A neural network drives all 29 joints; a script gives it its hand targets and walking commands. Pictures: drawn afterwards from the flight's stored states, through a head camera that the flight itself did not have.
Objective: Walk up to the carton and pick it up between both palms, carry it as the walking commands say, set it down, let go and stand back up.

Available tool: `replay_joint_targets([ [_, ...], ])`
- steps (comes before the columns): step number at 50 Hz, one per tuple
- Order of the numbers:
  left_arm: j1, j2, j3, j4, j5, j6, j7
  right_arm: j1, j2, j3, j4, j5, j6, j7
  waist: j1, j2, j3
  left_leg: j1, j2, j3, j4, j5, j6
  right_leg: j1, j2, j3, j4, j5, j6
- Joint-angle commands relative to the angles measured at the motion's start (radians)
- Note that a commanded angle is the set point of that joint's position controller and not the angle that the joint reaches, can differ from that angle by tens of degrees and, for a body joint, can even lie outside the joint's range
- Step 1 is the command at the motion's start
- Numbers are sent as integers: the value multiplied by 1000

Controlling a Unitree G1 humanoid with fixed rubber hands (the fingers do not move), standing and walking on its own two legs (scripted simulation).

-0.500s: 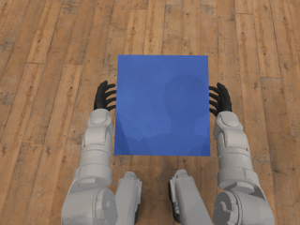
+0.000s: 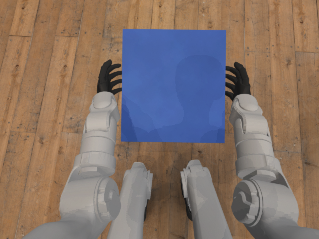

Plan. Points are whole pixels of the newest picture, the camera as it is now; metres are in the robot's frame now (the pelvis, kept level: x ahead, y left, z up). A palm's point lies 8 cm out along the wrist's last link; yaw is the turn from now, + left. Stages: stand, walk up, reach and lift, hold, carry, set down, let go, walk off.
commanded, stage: set down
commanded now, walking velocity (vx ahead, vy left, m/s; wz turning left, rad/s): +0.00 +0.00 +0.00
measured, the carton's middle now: (170, 92) +0.48 -0.02 -0.17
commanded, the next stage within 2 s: none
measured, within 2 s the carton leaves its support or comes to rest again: neither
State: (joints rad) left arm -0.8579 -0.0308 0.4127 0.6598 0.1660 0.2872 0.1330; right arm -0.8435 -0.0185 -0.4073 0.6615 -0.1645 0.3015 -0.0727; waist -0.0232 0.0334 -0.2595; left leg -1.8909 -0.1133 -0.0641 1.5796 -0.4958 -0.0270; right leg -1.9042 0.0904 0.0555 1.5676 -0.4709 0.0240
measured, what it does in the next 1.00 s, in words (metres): lowers itself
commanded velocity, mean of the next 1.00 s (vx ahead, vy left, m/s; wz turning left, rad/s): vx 0.00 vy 0.00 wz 0.00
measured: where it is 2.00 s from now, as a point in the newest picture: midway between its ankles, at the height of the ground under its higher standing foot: (166, 205)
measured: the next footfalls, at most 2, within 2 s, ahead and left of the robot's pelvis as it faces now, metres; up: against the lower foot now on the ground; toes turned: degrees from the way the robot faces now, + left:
none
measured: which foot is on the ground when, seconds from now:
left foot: down 0.00-1.00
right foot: down 0.00-1.00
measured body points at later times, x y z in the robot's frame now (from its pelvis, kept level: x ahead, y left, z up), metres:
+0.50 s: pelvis -0.02 +0.00 -0.07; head +0.28 -0.02 +0.27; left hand +0.49 +0.14 -0.18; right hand +0.48 -0.20 -0.18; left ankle +0.08 +0.12 -0.51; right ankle +0.09 -0.12 -0.51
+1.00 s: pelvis -0.02 +0.00 -0.13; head +0.31 -0.02 +0.17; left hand +0.51 +0.13 -0.26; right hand +0.50 -0.20 -0.27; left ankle +0.08 +0.12 -0.51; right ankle +0.09 -0.12 -0.51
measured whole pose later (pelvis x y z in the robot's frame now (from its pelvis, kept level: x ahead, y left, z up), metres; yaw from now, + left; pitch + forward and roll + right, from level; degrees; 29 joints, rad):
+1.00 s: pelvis -0.02 +0.00 -0.13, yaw +1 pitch +47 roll +1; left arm -1.20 0.12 0.37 0.80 0.07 0.26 0.16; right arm -1.20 -0.19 -0.33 0.82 -0.06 0.28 -0.09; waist -0.03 0.04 0.01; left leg -2.28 -0.14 -0.05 2.00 -0.54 -0.06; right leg -2.30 0.11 0.04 1.99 -0.51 0.04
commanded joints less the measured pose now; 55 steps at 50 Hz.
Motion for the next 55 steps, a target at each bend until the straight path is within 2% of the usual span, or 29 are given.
replay_joint_targets([
  [1, -627, -921, -539, -1, -142, -25, -286, -637, 894, 527, -30, 147, -33, 289, -30, -12, -952, 472, -54, 89, -108, 263, -4, 556, 54, -94, -104, 291, 0],
  [29, -875, -838, -492, 41, -176, -24, -278, -890, 804, 492, 7, 177, -35, 282, -35, -23, -993, 246, -52, 134, 130, 207, -3, 401, 38, -119, 119, 265, -2],
  [55, -1020, -722, -507, 69, -241, -76, -254, -1034, 690, 514, 47, 254, -87, 264, -43, -18, -916, 154, -37, 137, 337, 230, -1, 304, 20, -121, 325, 293, -1],
])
